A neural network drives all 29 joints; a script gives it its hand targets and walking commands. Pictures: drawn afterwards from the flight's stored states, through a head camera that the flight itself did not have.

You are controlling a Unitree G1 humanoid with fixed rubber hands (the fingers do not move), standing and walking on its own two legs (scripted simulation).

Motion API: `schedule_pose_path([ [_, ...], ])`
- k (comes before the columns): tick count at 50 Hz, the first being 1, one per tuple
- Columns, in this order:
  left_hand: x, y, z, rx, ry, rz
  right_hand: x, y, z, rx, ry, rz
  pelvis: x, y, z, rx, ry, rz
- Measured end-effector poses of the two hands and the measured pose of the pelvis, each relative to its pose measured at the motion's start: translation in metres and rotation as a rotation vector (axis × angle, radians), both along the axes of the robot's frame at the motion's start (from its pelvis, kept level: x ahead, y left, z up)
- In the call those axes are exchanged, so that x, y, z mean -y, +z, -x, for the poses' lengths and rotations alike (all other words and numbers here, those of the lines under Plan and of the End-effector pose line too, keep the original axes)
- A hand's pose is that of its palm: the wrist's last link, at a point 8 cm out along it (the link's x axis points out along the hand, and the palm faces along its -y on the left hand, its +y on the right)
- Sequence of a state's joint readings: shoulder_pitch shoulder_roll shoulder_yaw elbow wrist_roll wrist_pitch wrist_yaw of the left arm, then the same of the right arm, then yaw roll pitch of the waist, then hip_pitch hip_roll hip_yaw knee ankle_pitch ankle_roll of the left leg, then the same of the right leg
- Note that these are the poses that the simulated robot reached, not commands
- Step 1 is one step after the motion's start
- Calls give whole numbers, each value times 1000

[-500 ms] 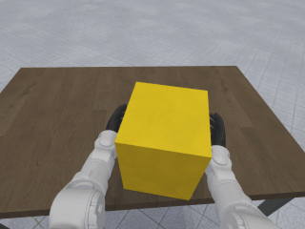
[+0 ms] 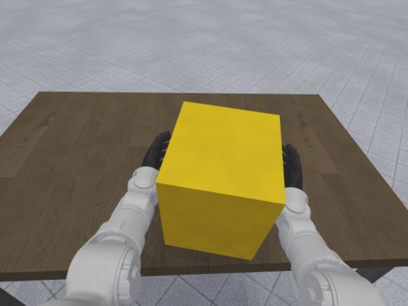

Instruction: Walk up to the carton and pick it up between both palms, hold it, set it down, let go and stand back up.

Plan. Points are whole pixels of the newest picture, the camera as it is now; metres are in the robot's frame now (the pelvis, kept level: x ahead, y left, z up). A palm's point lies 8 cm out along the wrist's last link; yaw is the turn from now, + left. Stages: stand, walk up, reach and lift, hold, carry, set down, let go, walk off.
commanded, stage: reach and lift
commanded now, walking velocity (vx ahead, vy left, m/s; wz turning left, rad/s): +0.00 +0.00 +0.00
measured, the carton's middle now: (218, 183) +0.39 -0.02 +0.06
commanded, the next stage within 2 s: hold in 1.86 s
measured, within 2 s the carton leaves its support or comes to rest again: neither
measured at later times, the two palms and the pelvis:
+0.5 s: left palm (141, 150) +0.39 +0.13 +0.16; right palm (296, 154) +0.37 -0.16 +0.16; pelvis +0.00 -0.01 +0.00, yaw +2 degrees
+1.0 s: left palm (134, 145) +0.36 +0.14 +0.19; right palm (299, 148) +0.36 -0.15 +0.19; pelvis -0.03 +0.00 +0.00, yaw +2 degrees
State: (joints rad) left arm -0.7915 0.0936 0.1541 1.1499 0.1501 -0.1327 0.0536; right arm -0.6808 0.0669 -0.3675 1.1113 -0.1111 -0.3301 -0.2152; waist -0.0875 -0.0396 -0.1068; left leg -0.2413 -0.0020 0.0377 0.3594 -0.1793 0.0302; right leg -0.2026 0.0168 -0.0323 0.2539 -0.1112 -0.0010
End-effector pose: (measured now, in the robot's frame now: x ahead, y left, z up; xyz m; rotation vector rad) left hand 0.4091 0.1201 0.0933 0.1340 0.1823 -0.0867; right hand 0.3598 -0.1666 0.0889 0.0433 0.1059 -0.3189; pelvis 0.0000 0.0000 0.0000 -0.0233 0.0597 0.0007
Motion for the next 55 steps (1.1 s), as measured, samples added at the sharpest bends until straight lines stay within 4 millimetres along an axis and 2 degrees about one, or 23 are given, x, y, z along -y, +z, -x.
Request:
schedule_pose_path([
  [9,2,10,2,0,35,12,3,18,-7,0,29,-14,4,0,0,0,4,-1],
  [17,-2,37,7,17,79,28,1,48,-14,14,70,3,8,0,-2,53,21,-2],
  [24,-11,59,18,31,103,43,-7,73,-11,23,97,38,10,-1,-2,128,41,-3],
  [38,-19,80,39,8,125,39,-15,82,5,2,116,21,2,-2,17,178,47,-3],
  [45,-19,88,43,-20,147,23,-15,88,5,-24,130,-8,-1,-3,27,164,47,-3],
  [55,-14,107,47,-19,188,30,-11,116,-3,-25,167,4,1,-3,28,150,37,-2],
])
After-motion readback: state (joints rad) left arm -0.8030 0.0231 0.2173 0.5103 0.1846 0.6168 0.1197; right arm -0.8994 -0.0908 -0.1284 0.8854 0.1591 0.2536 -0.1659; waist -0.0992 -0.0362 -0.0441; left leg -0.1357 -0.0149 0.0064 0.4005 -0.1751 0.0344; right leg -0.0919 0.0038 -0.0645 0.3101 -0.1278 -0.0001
